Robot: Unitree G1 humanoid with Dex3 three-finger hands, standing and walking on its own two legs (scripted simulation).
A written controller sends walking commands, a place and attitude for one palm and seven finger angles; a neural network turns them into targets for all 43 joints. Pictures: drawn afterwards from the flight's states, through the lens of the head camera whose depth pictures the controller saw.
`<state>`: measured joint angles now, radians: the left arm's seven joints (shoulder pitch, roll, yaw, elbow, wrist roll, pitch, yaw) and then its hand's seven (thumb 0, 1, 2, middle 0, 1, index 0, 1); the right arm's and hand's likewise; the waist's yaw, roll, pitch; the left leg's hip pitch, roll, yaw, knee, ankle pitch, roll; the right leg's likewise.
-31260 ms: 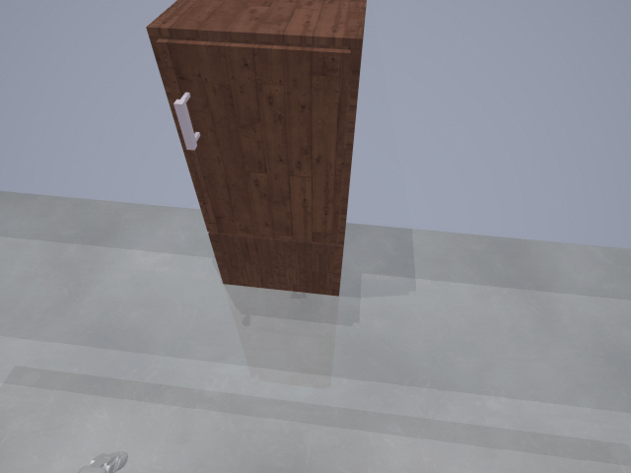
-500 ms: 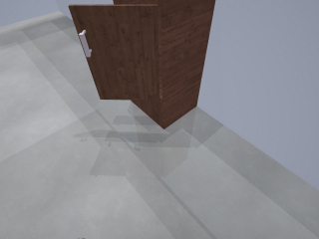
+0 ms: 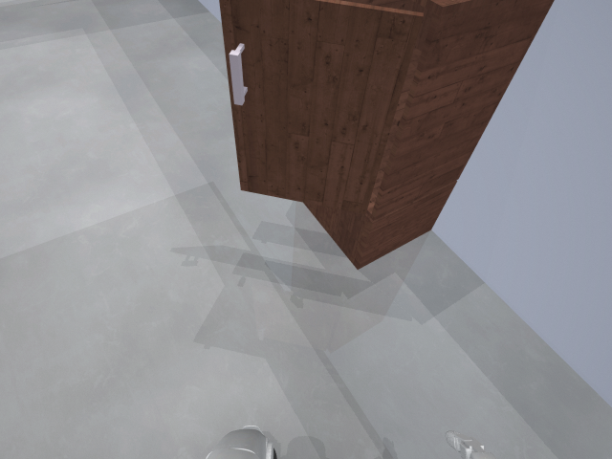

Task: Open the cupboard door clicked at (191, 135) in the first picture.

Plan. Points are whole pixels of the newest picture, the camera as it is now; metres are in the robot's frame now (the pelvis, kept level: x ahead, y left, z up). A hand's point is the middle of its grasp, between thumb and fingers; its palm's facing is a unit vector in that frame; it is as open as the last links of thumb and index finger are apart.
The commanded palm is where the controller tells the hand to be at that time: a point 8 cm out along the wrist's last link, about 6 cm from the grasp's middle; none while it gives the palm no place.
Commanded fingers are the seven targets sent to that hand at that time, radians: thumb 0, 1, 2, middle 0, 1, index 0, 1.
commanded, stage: take the last steps up to it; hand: left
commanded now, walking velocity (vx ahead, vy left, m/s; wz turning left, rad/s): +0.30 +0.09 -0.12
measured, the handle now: (240, 74) +0.87 +0.26 +0.01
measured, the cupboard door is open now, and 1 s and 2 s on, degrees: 46 46 46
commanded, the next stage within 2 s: come to a stop and stand still in 0.64 s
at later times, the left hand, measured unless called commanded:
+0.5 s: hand (203, 341) +0.29 +0.20 -0.13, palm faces -0.11 -0.98 -0.18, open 7.4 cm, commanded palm none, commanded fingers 0.00 0.90 0.90 -0.20 -0.30 -0.20 -0.30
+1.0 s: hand (189, 336) +0.31 +0.24 -0.17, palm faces -0.02 -0.98 -0.20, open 7.3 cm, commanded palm none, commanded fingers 0.00 0.90 0.90 -0.20 -0.30 -0.20 -0.30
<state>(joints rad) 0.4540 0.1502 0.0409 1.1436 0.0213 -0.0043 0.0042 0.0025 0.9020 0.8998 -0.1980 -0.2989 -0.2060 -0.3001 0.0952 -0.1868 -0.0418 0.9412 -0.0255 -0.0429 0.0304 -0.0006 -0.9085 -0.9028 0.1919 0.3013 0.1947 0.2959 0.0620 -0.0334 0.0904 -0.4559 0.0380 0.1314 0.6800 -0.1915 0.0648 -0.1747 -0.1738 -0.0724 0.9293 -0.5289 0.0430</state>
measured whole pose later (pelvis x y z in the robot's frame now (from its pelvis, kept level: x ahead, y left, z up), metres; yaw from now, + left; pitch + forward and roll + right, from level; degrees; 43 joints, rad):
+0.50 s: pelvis +0.15 +0.04 +0.03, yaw -5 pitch +1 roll +1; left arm 0.10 0.18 0.05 0.96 0.03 0.01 -0.01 0.00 0.91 0.90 -0.19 -0.30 -0.20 -0.30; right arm 0.44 -0.13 -0.02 1.11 -0.03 -0.06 -0.01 0.00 -0.91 -0.90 0.19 0.30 0.20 0.30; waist -0.05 -0.01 0.03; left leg -0.05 -0.05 0.23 0.27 -0.25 0.09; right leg -0.50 -0.10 -0.06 0.76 -0.22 -0.01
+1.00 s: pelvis +0.27 +0.05 +0.02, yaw -6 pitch +0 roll +0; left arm 0.24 0.21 0.04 1.06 0.01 0.04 0.03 -0.01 0.92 0.90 -0.19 -0.30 -0.20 -0.30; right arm 0.15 -0.16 -0.03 1.01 -0.02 -0.02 -0.03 0.00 -0.92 -0.90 0.19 0.30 0.19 0.30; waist 0.03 -0.06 0.05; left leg -0.33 0.02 0.11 0.58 -0.25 0.04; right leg -0.23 -0.07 -0.07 0.67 -0.46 0.03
